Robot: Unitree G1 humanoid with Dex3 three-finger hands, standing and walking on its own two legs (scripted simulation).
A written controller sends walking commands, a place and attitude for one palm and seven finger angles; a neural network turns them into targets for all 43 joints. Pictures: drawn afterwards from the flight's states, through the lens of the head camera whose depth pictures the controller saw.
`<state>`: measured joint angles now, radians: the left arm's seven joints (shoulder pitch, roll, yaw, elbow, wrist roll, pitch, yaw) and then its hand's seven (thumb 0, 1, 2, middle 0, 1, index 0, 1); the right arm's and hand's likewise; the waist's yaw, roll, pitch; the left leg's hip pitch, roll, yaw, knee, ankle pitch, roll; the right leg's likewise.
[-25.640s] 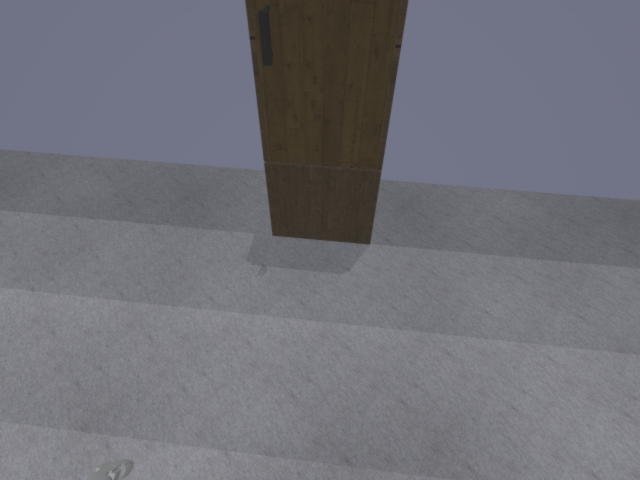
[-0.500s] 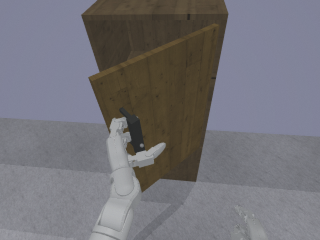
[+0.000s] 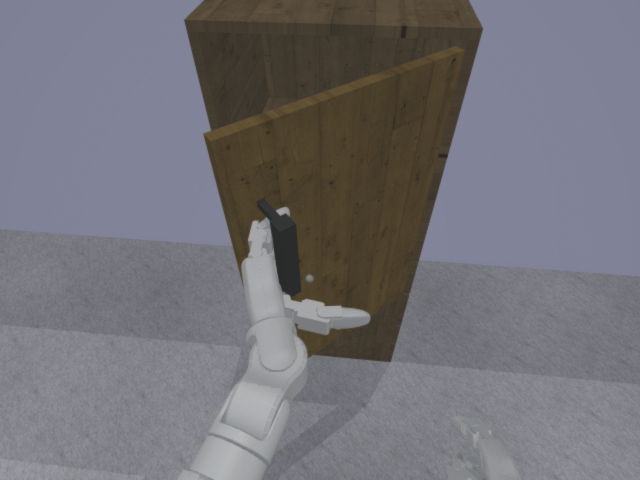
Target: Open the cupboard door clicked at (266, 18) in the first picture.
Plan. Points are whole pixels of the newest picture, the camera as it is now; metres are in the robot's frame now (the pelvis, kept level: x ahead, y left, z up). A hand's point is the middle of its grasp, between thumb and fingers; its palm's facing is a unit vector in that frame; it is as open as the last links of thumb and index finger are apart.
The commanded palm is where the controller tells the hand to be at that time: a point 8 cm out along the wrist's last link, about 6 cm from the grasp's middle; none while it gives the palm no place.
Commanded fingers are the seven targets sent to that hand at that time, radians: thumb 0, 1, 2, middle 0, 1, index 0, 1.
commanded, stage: slide the hand sideways off the handle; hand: left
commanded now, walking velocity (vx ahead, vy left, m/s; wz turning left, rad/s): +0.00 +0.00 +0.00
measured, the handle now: (278, 249) +0.38 +0.09 +0.10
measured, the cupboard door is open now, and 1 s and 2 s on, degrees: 42 46 46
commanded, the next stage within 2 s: draw the hand back to the body in 1.20 s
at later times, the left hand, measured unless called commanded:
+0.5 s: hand (304, 319) +0.28 +0.04 +0.09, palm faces -0.09 -1.00 +0.00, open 16.3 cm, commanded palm +0.24 +0.10 +0.09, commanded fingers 0.00 -0.50 0.30 -0.15 -0.30 -0.15 -0.30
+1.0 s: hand (245, 365) +0.22 +0.10 +0.09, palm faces -0.02 -1.00 -0.03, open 16.3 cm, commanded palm +0.19 +0.15 +0.09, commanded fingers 0.00 -0.50 0.30 -0.15 -0.30 -0.15 -0.30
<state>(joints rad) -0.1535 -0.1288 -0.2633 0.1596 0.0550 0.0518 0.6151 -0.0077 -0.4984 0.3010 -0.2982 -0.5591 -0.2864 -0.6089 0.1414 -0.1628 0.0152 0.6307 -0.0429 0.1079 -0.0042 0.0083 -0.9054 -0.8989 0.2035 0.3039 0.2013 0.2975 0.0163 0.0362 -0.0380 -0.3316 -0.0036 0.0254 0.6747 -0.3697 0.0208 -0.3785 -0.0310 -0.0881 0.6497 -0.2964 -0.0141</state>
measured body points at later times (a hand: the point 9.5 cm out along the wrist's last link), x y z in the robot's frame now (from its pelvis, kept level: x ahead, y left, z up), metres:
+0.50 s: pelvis +0.01 +0.00 +0.00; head +0.00 -0.01 +0.45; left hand +0.28 +0.10 +0.10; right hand +0.18 -0.21 -0.08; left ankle -0.01 +0.10 -0.72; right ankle +0.03 -0.11 -0.72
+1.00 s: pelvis +0.02 -0.02 +0.00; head +0.02 -0.04 +0.45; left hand +0.22 +0.15 +0.09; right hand +0.21 -0.23 -0.07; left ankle -0.01 +0.10 -0.72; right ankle +0.03 -0.11 -0.72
